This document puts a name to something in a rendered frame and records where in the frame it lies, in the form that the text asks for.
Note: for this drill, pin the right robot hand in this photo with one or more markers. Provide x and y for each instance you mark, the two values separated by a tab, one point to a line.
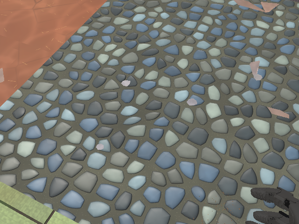
280	198

